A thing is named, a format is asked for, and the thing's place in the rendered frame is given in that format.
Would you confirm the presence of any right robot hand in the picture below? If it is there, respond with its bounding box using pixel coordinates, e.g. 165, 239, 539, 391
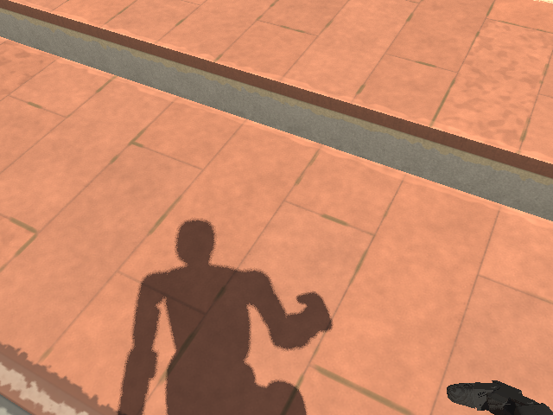
447, 380, 553, 415

